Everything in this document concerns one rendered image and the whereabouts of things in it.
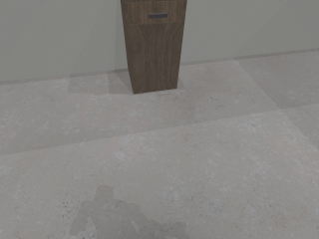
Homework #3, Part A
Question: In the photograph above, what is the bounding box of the drawer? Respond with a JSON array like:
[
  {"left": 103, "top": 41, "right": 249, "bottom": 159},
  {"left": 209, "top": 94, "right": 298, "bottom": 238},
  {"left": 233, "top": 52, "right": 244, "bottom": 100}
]
[{"left": 128, "top": 0, "right": 184, "bottom": 25}]

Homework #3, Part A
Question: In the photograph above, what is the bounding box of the cabinet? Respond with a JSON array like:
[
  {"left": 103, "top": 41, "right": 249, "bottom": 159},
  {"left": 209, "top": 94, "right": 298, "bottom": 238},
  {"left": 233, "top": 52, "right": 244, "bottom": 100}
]
[{"left": 121, "top": 0, "right": 187, "bottom": 95}]

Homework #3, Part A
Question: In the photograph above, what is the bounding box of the handle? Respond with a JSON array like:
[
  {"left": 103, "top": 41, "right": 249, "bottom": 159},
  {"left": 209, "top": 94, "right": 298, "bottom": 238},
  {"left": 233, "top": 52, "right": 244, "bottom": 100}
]
[{"left": 148, "top": 12, "right": 167, "bottom": 19}]

